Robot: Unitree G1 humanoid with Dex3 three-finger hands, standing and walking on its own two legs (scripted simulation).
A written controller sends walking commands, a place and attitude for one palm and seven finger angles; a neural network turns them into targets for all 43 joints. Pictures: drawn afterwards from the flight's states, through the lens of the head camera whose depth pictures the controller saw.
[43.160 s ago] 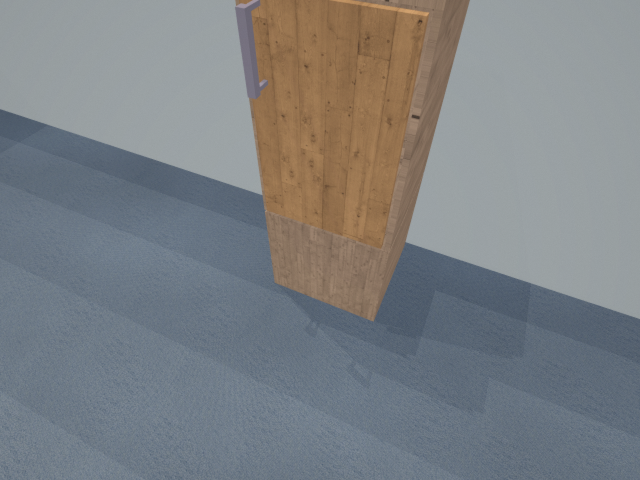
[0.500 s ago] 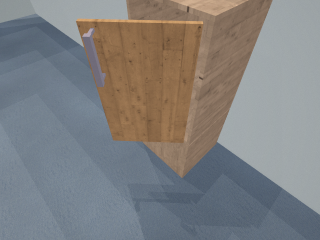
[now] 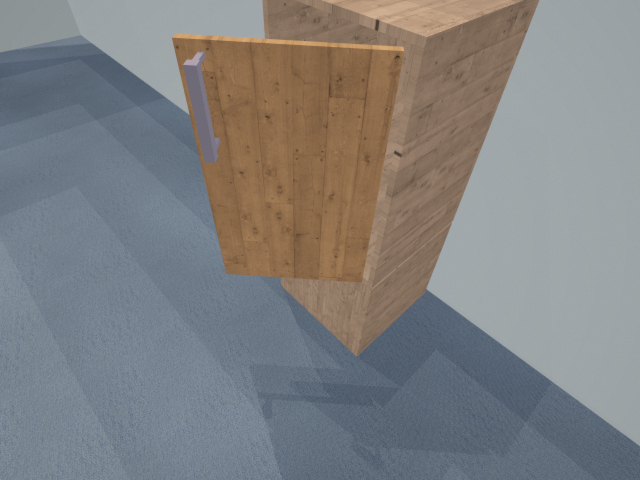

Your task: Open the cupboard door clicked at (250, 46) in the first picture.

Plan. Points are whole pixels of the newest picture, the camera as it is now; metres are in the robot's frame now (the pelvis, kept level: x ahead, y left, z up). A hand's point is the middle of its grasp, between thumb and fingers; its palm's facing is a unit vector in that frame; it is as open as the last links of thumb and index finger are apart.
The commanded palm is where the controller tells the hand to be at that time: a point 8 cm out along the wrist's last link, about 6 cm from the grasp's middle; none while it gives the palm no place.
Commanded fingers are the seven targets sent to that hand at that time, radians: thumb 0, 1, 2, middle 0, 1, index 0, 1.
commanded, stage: look again from close up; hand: left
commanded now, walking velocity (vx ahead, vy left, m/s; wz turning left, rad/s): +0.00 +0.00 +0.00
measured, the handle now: (205, 109) +0.65 +0.23 +0.15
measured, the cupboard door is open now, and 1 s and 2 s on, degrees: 43 43 43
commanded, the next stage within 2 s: shuffle to correct the standing spot in 0.08 s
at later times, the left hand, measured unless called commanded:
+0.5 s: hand out of the picture +0.00 +0.18 -0.19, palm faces +0.07 -0.99 -0.13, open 7.4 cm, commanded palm none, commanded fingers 0.00 0.90 0.90 -0.20 -0.30 -0.20 -0.30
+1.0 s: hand (206, 440) +0.22 +0.18 -0.17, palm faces -0.01 -0.98 -0.19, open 7.3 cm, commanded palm none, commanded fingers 0.00 0.90 0.90 -0.20 -0.30 -0.20 -0.30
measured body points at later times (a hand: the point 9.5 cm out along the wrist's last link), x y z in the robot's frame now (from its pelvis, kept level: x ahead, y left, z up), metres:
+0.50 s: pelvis +0.04 +0.03 -0.01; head +0.03 +0.05 +0.44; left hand -0.01 +0.24 -0.18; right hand +0.03 -0.20 -0.15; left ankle +0.04 +0.11 -0.74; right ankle +0.01 -0.12 -0.73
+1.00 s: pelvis +0.11 +0.02 -0.01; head +0.14 +0.02 +0.44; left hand +0.22 +0.23 -0.15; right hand +0.07 -0.19 -0.17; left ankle +0.07 +0.12 -0.72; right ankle +0.15 -0.08 -0.74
